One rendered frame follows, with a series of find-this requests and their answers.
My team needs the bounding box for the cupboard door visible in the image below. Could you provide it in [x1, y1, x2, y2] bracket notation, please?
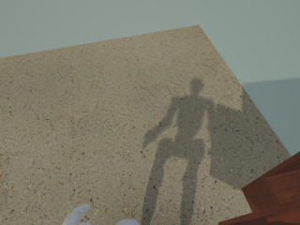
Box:
[218, 199, 300, 225]

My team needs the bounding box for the robot left hand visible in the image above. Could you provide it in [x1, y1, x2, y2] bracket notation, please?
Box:
[62, 204, 91, 225]

